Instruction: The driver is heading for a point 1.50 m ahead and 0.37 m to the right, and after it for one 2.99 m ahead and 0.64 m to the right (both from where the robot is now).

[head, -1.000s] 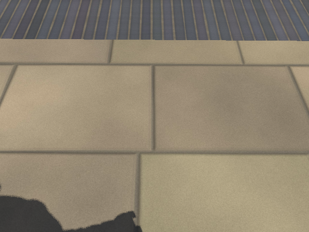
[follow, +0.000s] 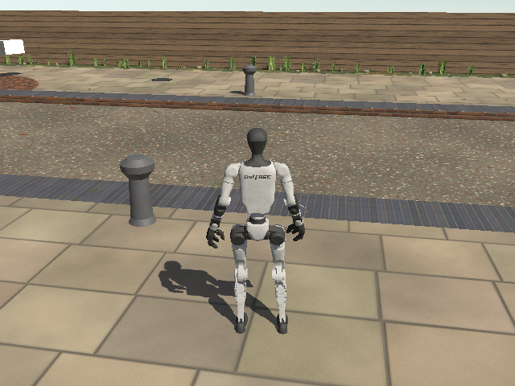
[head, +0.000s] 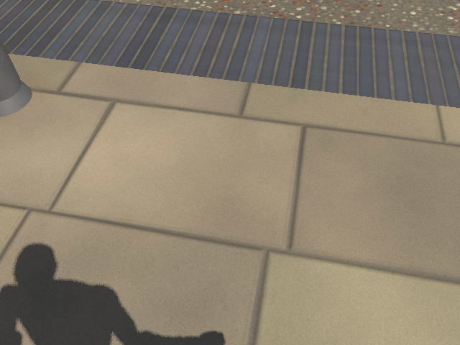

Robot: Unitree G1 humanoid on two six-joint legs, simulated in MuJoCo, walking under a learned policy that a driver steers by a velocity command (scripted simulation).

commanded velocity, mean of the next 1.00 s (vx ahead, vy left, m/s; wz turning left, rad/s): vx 0.13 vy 0.00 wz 0.00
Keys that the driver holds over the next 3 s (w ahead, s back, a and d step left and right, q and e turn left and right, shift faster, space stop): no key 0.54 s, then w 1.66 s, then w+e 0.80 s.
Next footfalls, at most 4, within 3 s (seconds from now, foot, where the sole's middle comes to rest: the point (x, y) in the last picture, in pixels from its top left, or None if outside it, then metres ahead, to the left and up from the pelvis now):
1.22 left None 0.41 0.08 -0.78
1.74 right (298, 284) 0.71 -0.17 -0.78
2.30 left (226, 202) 1.03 0.06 -0.78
2.84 right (300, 155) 1.27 -0.23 -0.78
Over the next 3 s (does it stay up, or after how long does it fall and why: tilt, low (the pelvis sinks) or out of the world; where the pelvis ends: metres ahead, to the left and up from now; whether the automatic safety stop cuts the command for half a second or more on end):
stays up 1.21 -0.14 0.00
